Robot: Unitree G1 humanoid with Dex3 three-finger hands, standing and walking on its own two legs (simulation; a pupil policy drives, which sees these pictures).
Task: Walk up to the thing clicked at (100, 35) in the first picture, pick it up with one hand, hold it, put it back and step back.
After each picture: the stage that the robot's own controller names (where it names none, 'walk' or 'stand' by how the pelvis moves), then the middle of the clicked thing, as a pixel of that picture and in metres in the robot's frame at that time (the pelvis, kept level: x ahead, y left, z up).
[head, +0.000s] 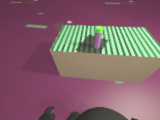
stand; (98, 38) +0.85 -0.03 -0.02
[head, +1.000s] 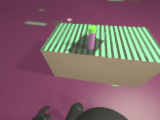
rise first; (91, 38) +0.76 +0.07 +0.00
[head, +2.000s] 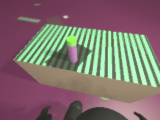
stand; (72, 50) +0.52 +0.21 +0.01
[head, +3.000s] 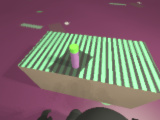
stand; (74, 57) +0.51 +0.18 -0.02
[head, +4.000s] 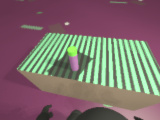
stand; (73, 60) +0.48 +0.18 -0.02
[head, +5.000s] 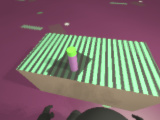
stand; (72, 60) +0.48 +0.19 -0.02
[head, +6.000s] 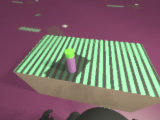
stand; (71, 62) +0.47 +0.20 -0.03
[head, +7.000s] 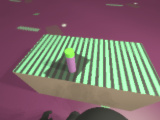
stand; (71, 61) +0.46 +0.20 -0.03
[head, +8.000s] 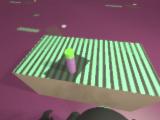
stand; (70, 62) +0.46 +0.20 -0.03
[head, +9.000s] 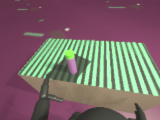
rise first; (71, 63) +0.46 +0.23 -0.02
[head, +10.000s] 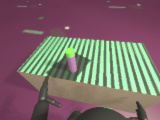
go down; (71, 61) +0.47 +0.22 -0.02
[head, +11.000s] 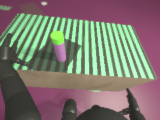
go down; (59, 49) +0.49 +0.21 +0.03
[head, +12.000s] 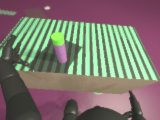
go down; (60, 50) +0.48 +0.22 +0.04
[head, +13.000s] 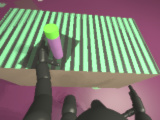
close in; (55, 44) +0.49 +0.23 +0.07
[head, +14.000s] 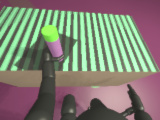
lift; (55, 46) +0.46 +0.21 +0.08
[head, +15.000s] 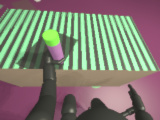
lift; (56, 50) +0.44 +0.20 +0.08
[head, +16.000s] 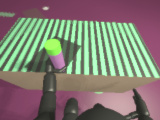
lift; (57, 58) +0.38 +0.21 +0.09
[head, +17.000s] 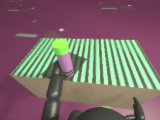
hold; (65, 61) +0.32 +0.17 +0.18
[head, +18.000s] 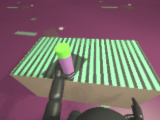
hold; (66, 63) +0.32 +0.17 +0.15
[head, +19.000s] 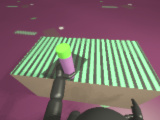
hold; (67, 63) +0.32 +0.17 +0.14
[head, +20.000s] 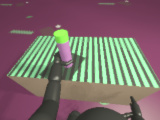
crouch; (64, 51) +0.41 +0.19 +0.17
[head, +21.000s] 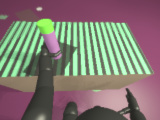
lower; (51, 42) +0.49 +0.23 +0.12
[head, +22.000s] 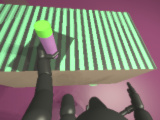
lower; (48, 43) +0.48 +0.23 +0.08
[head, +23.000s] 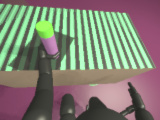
lower; (50, 43) +0.48 +0.22 +0.08
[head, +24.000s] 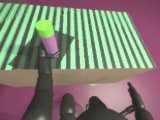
lower; (50, 43) +0.48 +0.22 +0.08
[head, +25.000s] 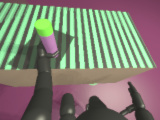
lower; (49, 42) +0.49 +0.22 +0.08
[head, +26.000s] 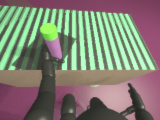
withdraw; (53, 45) +0.47 +0.21 +0.08
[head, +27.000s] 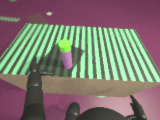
sink last; (66, 56) +0.45 +0.19 +0.04
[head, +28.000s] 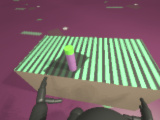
stand; (71, 59) +0.48 +0.21 +0.02
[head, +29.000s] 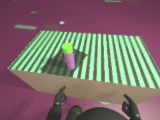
stand; (69, 57) +0.47 +0.21 +0.02
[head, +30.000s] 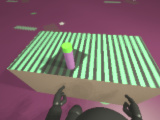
stand; (69, 57) +0.47 +0.21 +0.03
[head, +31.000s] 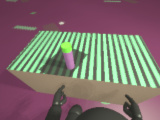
stand; (68, 57) +0.46 +0.22 +0.03
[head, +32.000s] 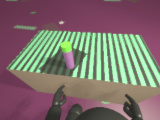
stand; (68, 56) +0.47 +0.22 +0.03
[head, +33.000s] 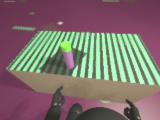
stand; (68, 56) +0.48 +0.21 +0.03
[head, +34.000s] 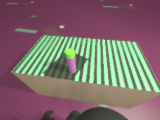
walk; (71, 62) +0.47 +0.20 -0.02
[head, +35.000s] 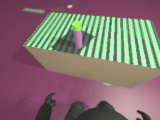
walk; (77, 36) +0.65 +0.16 +0.01
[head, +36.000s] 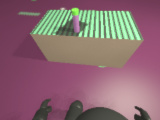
walk; (75, 21) +0.96 +0.25 +0.00
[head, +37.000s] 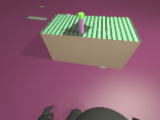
stand; (81, 23) +1.08 +0.21 -0.01
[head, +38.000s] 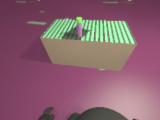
stand; (79, 27) +1.09 +0.22 -0.03
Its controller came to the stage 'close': yes
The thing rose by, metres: 0.20
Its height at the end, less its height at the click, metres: +0.00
